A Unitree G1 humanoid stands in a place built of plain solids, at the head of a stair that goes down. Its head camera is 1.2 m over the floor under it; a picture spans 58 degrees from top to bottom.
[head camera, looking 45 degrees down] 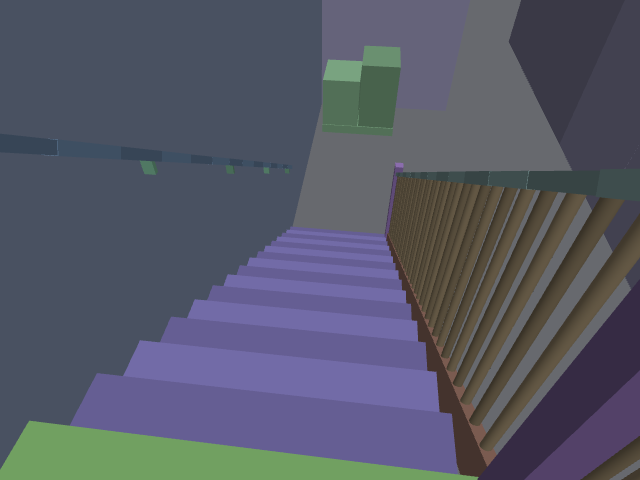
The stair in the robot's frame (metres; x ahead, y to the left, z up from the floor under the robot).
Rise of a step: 0.17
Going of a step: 0.24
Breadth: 1.20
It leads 7 degrees to the right of straight ahead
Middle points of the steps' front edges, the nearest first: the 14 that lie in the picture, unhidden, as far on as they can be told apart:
0.42 0.20 0.00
0.66 0.17 -0.17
0.89 0.14 -0.35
1.13 0.12 -0.52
1.37 0.09 -0.69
1.60 0.06 -0.86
1.84 0.03 -1.04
2.08 0.00 -1.21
2.31 -0.02 -1.38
2.55 -0.05 -1.56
2.79 -0.08 -1.73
3.02 -0.11 -1.90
3.26 -0.14 -2.08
3.50 -0.16 -2.25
